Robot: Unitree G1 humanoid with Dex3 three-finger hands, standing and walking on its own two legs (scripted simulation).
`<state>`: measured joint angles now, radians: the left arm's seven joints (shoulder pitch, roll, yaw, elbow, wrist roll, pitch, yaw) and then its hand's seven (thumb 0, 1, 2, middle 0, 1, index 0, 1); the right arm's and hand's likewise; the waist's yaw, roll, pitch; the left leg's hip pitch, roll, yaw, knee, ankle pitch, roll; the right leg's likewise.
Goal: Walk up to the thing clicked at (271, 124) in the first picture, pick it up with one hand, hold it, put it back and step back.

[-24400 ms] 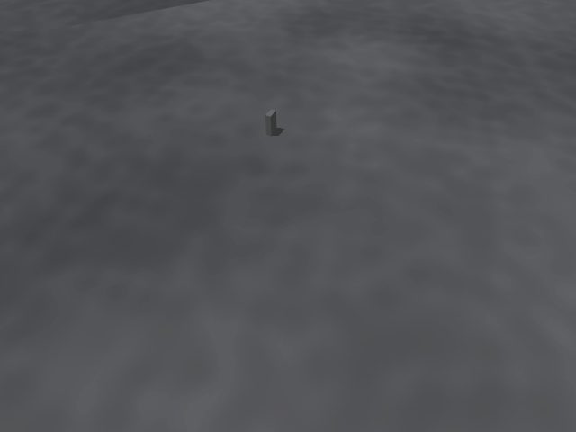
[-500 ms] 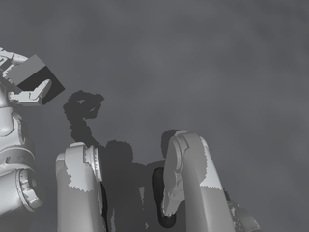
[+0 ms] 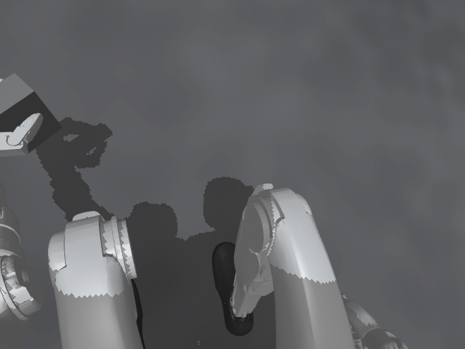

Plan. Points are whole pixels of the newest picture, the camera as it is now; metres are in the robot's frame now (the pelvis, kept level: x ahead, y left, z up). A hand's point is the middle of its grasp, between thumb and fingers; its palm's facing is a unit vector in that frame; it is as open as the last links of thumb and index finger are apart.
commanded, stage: crouch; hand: left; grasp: from the side
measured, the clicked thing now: (22, 118) +0.47 +0.27 -0.12
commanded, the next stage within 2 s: lower in 0.10 s
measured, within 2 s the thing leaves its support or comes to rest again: rests again in 1.54 s
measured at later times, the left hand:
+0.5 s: hand (19, 127) +0.47 +0.28 -0.15, palm faces +0.31 -0.95 -0.04, open 8.1 cm
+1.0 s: hand (28, 127) +0.48 +0.28 -0.19, palm faces +0.33 -0.94 -0.04, open 8.2 cm
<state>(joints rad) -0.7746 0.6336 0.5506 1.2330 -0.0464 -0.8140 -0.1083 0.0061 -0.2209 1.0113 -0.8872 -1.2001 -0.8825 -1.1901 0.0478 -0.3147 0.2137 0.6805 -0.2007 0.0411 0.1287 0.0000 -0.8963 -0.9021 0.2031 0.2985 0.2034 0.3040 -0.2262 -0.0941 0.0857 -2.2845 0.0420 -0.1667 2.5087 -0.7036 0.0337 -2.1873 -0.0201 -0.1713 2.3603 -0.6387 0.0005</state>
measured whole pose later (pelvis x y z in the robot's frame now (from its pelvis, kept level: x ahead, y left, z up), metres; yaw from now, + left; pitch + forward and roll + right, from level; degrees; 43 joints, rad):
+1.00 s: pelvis -0.01 +0.01 -0.01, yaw -5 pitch +18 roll -18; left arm -0.83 0.91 0.48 1.50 -0.03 -0.98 0.01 0.01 -0.22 1.02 -0.87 -1.22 -0.87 -1.21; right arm -0.12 -0.35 0.49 0.57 -0.32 0.07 0.13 0.00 -0.89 -0.90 0.20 0.30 0.20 0.30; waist -0.29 -0.24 0.28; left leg -2.25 0.04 -0.31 2.62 -0.73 0.03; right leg -2.10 0.02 -0.28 2.36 -0.62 0.03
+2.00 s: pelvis -0.01 +0.02 -0.01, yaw -7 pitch +15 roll -20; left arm -0.84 1.00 0.55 1.51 -0.07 -1.04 0.00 0.00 -0.40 0.22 -0.21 -0.22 -0.22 -0.21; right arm -0.16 -0.36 0.57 0.53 -0.35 0.07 0.11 0.00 -0.88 -0.89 0.21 0.30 0.21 0.31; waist -0.30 -0.29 0.32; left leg -2.22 0.05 -0.36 2.62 -0.74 0.03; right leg -2.05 0.05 -0.32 2.33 -0.60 0.05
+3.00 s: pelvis +0.02 -0.01 +0.19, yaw +6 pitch +31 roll -4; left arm -0.09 0.47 0.30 0.43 0.03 0.00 0.07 -0.01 -0.53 0.06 -0.06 -0.06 -0.06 -0.06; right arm 0.08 -0.24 0.02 0.52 0.06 0.11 -0.04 0.01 -0.90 -0.90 0.21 0.30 0.21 0.31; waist -0.05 -0.01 -0.15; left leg -1.74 0.05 -0.05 1.86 -0.67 0.01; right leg -1.71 -0.01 -0.08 1.79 -0.63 -0.01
